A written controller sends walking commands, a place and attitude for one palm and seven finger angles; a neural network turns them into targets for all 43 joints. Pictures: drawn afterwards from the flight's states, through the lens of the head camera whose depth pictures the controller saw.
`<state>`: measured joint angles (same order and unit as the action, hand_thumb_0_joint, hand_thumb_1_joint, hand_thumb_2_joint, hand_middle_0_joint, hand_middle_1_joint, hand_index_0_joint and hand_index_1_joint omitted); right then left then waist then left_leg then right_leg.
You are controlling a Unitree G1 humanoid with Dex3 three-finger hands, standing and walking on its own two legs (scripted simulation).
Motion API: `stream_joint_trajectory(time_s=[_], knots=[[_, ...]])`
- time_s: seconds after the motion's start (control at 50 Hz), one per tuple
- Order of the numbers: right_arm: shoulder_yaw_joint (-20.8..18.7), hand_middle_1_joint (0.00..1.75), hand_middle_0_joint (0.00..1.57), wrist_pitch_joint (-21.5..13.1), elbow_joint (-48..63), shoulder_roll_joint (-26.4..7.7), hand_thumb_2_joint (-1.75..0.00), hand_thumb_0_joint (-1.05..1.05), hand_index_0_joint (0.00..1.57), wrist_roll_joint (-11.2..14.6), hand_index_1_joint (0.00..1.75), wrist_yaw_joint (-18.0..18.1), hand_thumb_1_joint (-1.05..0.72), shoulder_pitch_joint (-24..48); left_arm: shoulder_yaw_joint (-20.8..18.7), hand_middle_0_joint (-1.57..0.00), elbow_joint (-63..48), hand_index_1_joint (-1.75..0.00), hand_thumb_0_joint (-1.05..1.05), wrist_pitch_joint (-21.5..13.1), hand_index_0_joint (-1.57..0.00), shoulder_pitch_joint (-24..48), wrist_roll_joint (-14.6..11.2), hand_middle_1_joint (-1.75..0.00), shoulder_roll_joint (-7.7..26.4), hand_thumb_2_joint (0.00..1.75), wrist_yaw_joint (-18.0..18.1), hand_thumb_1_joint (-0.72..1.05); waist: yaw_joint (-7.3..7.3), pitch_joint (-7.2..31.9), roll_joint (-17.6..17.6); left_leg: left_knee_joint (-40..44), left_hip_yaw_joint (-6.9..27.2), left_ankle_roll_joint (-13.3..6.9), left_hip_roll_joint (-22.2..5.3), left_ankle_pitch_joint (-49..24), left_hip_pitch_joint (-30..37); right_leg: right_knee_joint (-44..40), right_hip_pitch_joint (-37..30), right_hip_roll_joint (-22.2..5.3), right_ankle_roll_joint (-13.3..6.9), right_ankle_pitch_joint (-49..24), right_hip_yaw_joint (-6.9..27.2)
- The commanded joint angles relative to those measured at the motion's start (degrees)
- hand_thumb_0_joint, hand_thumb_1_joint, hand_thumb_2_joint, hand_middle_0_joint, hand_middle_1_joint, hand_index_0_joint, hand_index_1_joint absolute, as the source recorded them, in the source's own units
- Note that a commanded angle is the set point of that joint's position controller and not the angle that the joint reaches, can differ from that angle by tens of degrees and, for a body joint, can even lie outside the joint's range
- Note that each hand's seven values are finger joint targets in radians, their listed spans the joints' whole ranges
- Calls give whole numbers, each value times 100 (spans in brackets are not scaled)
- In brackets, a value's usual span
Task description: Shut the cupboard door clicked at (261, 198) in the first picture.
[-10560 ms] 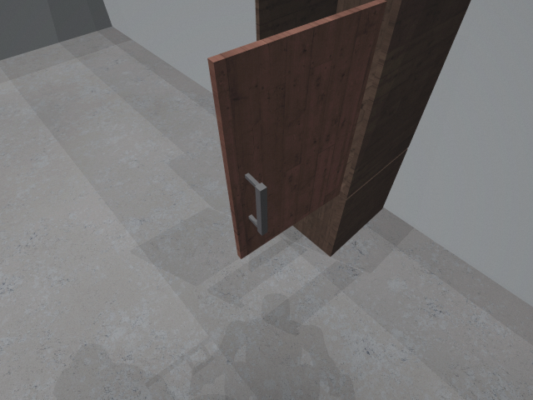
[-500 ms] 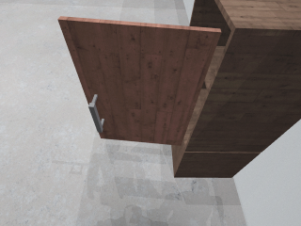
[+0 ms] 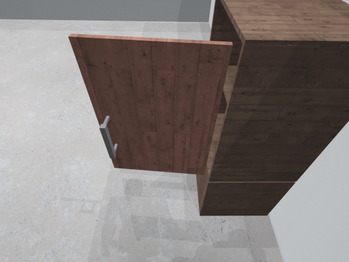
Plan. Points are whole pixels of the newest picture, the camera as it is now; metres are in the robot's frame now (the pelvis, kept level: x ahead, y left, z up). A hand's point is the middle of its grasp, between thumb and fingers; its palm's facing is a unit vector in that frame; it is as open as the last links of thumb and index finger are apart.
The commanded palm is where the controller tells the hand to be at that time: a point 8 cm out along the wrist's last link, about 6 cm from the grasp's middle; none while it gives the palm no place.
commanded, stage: come to a stop and stand still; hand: left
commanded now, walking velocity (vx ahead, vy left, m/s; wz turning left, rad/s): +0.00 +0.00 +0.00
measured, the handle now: (110, 138) +0.53 +0.26 -0.10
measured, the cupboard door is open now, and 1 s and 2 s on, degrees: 85 85 85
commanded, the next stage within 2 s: look again from close up in 0.08 s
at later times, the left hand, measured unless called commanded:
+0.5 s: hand out of the picture +0.04 +0.20 -0.17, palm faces -0.02 -0.98 -0.22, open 7.4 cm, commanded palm none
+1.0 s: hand out of the picture +0.04 +0.22 -0.18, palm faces +0.02 -0.97 -0.22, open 7.4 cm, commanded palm none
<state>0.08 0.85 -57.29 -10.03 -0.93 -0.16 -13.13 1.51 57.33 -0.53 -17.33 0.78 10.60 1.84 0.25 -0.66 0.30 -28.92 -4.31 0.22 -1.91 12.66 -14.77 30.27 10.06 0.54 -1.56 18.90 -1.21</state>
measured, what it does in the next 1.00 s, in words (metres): shifts its weight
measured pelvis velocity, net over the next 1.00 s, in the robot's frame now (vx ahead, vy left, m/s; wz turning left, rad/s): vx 0.05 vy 0.02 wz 0.00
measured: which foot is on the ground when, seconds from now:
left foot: down 0.00-1.00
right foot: down 0.00-1.00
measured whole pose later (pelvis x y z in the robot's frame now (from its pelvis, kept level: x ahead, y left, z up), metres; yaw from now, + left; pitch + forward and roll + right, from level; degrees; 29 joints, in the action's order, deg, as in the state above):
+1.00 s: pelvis +0.05 +0.02 +0.00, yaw +0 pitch -1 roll +0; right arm 0.3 0.5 -63.4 -11.5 -1.0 0.3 -13.5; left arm -0.2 62.0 -0.4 -16.9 1.2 12.0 1.4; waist -1.1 -1.1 1.2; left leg -30.0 -5.2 -1.3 -0.4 17.3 -12.1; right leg 27.7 5.8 -1.1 0.2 21.4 -0.4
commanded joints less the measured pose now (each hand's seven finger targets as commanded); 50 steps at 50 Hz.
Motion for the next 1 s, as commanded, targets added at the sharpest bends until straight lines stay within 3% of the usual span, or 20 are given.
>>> stream_joint_trajectory(time_s=[0.0, 0.18, 0.32, 0.64, 0.78, 0.9, 0.98], knots=[[-110, 30, 20, -155, 114, -620, -90, 0, 20, -6, 30, 51, -90, -191, -190, -20, -259, -30, 0, -114, -20, -90, 6, -30, 806, 90, 23, 90, 46, -384, 132, 551, 452, -147, -268, 320, 293, -1228, 940, -576, -134, 560, 882], [-58, 30, 20, -307, -265, -751, -90, 0, 20, 42, 30, 131, -90, -229, -196, -20, 91, -30, 0, -160, -20, -211, -13, -30, 816, 90, 15, 90, -59, 72, -99, 576, 507, -220, -453, -887, 489, -851, 107, -591, -88, -1309, 631], [-44, 30, 20, -298, -482, -738, -90, 0, 20, 54, 30, 161, -90, -206, -189, -20, 286, -30, 0, -124, -20, -186, 2, -30, 807, 90, 24, 90, -83, -207, -53, 691, 476, -239, -490, -921, 495, -916, 120, -586, -51, -1313, 563], [-76, 30, 20, -304, -522, -842, -90, 0, 20, 39, 30, 182, -90, 34, -216, -20, 340, -30, 0, -103, -20, 15, 19, -30, 870, 90, 32, 90, -66, -39, -72, 717, 497, -237, -501, -1463, 777, -879, 21, -632, 5, -1664, 548], [-76, 30, 20, -291, -530, -831, -90, 0, 20, 31, 30, 174, -90, 91, -233, -20, 348, -30, 0, -98, -20, 2, 23, -30, 857, 90, 26, 90, -86, 2, -76, 726, 468, -230, -470, -1292, 831, -925, -21, -685, 2, -1607, 553], [-86, 30, 20, -180, -366, -718, -90, 0, 20, -8, 30, 97, -90, 32, -335, -20, 327, -30, 0, -25, -20, -221, 64, -30, 971, 90, 5, 90, -171, -345, 237, 314, 223, -176, -176, 71, 111, -1007, -71, -978, -263, -547, 950], [-97, 30, 20, -147, -158, -637, -90, 0, 20, -30, 30, 80, -90, 117, -467, -20, 303, -30, 0, -8, -20, -505, 58, -30, 1190, 90, 30, 90, -286, -586, 855, -499, -115, -47, 76, 611, -733, -1146, -498, -1633, -690, -1280, 1584]])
